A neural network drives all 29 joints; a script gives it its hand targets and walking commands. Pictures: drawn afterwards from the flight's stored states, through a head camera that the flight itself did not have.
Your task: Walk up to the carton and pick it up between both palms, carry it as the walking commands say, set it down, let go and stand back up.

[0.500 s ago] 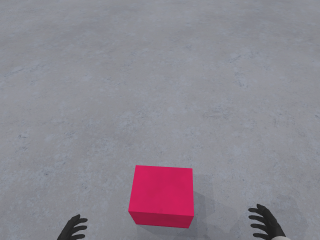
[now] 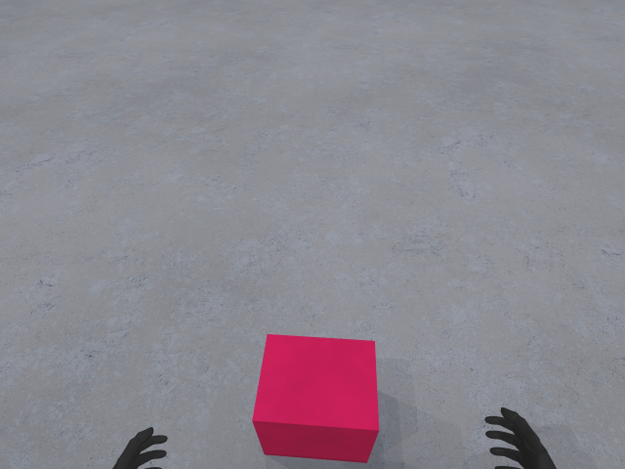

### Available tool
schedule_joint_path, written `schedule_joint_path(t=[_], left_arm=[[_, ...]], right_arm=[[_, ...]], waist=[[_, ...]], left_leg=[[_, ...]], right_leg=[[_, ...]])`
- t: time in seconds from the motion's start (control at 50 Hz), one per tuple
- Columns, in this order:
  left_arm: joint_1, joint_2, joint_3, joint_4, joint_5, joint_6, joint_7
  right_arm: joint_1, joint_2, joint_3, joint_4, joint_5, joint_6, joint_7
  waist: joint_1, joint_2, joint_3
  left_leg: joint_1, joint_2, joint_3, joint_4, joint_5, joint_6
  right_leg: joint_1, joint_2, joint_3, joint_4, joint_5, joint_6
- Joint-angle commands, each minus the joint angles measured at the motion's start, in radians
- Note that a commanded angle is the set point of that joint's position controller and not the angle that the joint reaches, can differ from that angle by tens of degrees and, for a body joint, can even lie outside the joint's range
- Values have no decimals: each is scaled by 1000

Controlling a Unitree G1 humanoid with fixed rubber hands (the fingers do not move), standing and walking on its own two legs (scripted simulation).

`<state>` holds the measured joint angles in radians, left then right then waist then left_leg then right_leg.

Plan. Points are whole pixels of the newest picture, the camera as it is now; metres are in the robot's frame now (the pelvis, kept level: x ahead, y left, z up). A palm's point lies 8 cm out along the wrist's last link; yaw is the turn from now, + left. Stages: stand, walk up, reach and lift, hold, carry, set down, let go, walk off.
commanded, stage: stand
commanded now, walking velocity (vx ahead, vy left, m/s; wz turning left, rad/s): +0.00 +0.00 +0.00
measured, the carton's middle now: (317, 399) +0.43 +0.03 -0.62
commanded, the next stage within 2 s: none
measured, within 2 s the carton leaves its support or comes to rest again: neither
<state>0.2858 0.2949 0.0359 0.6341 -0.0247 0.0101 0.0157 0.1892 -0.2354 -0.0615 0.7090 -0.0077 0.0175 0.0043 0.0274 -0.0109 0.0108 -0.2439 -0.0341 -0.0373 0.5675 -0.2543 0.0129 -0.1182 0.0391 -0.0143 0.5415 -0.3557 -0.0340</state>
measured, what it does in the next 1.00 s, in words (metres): stands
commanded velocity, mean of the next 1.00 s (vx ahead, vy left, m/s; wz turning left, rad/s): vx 0.00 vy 0.00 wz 0.00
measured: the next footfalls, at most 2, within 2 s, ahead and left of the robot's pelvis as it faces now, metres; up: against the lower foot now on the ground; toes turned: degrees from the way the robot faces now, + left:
none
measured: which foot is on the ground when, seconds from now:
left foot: down 0.00-1.00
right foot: down 0.00-1.00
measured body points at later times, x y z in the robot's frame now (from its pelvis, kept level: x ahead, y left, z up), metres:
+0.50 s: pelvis -0.01 +0.01 +0.00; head -0.04 +0.02 +0.45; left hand +0.09 +0.29 -0.11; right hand +0.13 -0.25 -0.09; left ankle +0.04 +0.11 -0.73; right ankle -0.03 -0.10 -0.73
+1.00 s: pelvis -0.02 +0.01 +0.00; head -0.04 +0.02 +0.45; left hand +0.08 +0.29 -0.11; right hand +0.12 -0.25 -0.09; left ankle +0.04 +0.11 -0.73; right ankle -0.03 -0.10 -0.73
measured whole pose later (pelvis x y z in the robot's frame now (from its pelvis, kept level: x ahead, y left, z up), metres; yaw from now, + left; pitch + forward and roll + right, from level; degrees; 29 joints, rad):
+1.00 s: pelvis -0.02 +0.01 +0.00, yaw +0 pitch -5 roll -1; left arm 0.29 0.31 0.04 0.75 -0.02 -0.02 0.02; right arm 0.19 -0.24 -0.05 0.79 -0.01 0.00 0.00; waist 0.03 -0.01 0.01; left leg -0.25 -0.03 -0.04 0.55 -0.22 0.03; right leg -0.12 0.04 -0.01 0.51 -0.31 -0.02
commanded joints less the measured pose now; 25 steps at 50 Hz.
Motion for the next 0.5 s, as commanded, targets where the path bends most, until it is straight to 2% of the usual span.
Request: schedule_joint_path(t=[0.0, 0.02, 0.04, 0.06, 0.08, 0.1, 0.12, 0.14, 0.16, 0.18, 0.2, 0.22, 0.24, 0.26, 0.28, 0.3, 0.32, 0.34, 0.36, 0.38, 0.4, 0.42, 0.44, 0.46, 0.48], left_arm=[[-40, 227, 65, -17, 61, -58, 7], [-23, 203, 50, -3, 68, -58, 7], [-41, 199, 51, -3, 68, -54, 4], [-65, 180, 48, -14, 75, -62, -2], [-45, 200, 48, -4, 70, -67, -2], [-43, 231, 57, 5, 72, -70, -3], [-23, 215, 58, 5, 66, -61, -5], [-41, 212, 53, 16, 71, -59, -4], [-14, 202, 43, 22, 75, -60, -2], [-32, 198, 39, 29, 70, -59, -5], [-41, 198, 47, 31, 67, -55, -6], [6, 198, 55, 51, 65, -62, -4], [-12, 207, 51, 36, 71, -62, -6], [10, 220, 56, 59, 74, -72, 1], [-4, 230, 59, 54, 61, -73, -2], [-64, 200, 48, 54, 70, -63, -5], [-22, 219, 53, 49, 64, -70, -6], [-27, 210, 46, 59, 65, -73, -4], [-21, 214, 54, 67, 59, -77, -1], [-80, 212, 52, 65, 64, -73, 3], [-42, 196, 53, 66, 64, -71, -2], [-66, 231, 55, 66, 66, -73, 0], [-66, 203, 55, 56, 66, -76, -5], [-86, 199, 43, 61, 63, -76, -4], [-78, 205, 51, 66, 56, -71, -2]], right_arm=[[-64, -236, -35, -28, -26, -52, -7], [-43, -252, -45, -14, -23, -54, -13], [-79, -285, -52, -15, -22, -54, -12], [-99, -278, -52, -28, -27, -50, -10], [-65, -256, -43, -12, -27, -61, -7], [-90, -245, -35, -6, -34, -65, -3], [-75, -260, -44, -9, -30, -65, -12], [-87, -269, -41, -14, -23, -65, -17], [-69, -283, -52, -13, -24, -67, -11], [-56, -275, -46, 7, -15, -61, -12], [-59, -280, -48, 5, -21, -66, -11], [-53, -289, -55, 11, -27, -64, -12], [-94, -293, -53, -6, -30, -60, -9], [-90, -262, -42, 18, -26, -62, -4], [-61, -280, -44, 20, -25, -58, -11], [-59, -273, -44, 27, -22, -68, -9], [-37, -260, -49, 28, -21, -69, -7], [-57, -257, -42, 29, -17, -69, -13], [-29, -269, -47, 31, -27, -66, -14], [-104, -293, -56, 19, -25, -68, -11], [-102, -270, -55, 16, -28, -69, -12], [-95, -257, -41, 9, -14, -69, -3], [-44, -265, -47, 25, -12, -69, 0], [-80, -242, -38, 36, -20, -73, -8], [-78, -264, -43, 29, -25, -70, -14]], waist=[[-16, 14, -63], [-26, 16, -12], [-20, 50, -12], [-15, 87, -38], [-27, 46, -11], [-12, 61, -29], [-12, 98, -58], [-15, 47, 1], [-29, 75, 15], [-36, 86, 16], [-38, 139, 10], [-14, 101, -6], [-12, 79, 22], [4, 92, 28], [-15, 83, 7], [-34, 5, 46], [-28, 81, -3], [-23, 67, -52], [-23, 82, -55], [-24, 65, 16], [-22, 71, 11], [-25, 44, 13], [-28, 37, -37], [-32, 36, -51], [-14, 76, -42]], left_leg=[[110, 114, -134, -158, 95, 43], [79, 116, -160, -180, 35, 40], [69, 113, -157, -185, -35, 33], [53, 119, -155, -203, -58, 40], [19, 123, -173, -200, -64, 56], [28, 115, -160, -214, -45, 43], [39, 125, -170, -217, -72, 47], [16, 123, -178, -213, -16, 51], [25, 118, -156, -205, -62, 45], [14, 122, -181, -239, -139, 32], [-18, 132, -196, -257, -157, 34], [-8, 139, -224, -267, -166, 44], [-44, 128, -209, -257, -175, 38], [-9, 119, -197, -240, -118, 43], [1, 120, -174, -219, -39, 50], [16, 121, -167, -184, 44, 55], [43, 108, -179, -204, 20, 42], [77, 133, -187, -189, 91, 53], [85, 118, -176, -190, 80, 47], [49, 120, -172, -182, 77, 45], [58, 105, -171, -177, 56, 50], [49, 117, -151, -172, 103, 48], [66, 104, -132, -152, 140, 49], [79, 114, -150, -167, 163, 46], [81, 116, -147, -157, 146, 52]], right_leg=[[-127, -122, 142, -180, 103, 7], [-161, -124, 148, -182, 39, -5], [-162, -102, 129, -184, 24, 9], [-140, -119, 144, -179, 35, -5], [-129, -111, 141, -175, 49, -2], [-113, -103, 129, -164, 74, 9], [-91, -104, 130, -164, 58, 4], [-144, -108, 130, -172, 51, 7], [-147, -106, 133, -191, 48, 1], [-139, -80, 116, -172, 33, -1], [-108, -87, 110, -140, 61, 1], [-94, -89, 110, -137, 33, -3], [-97, -80, 97, -129, 52, 6], [-102, -103, 124, -162, 52, -1], [-94, -123, 139, -177, 91, -7], [-142, -131, 144, -195, 87, -16], [-95, -115, 142, -178, 97, -7], [-92, -131, 148, -163, 110, -9], [-80, -108, 140, -154, 108, 4], [-127, -114, 137, -174, 141, -7], [-131, -106, 128, -167, 112, -3], [-119, -126, 136, -184, 130, 0], [-95, -125, 131, -186, 171, 8], [-101, -134, 141, -166, 152, -4], [-90, -129, 134, -181, 142, -2]])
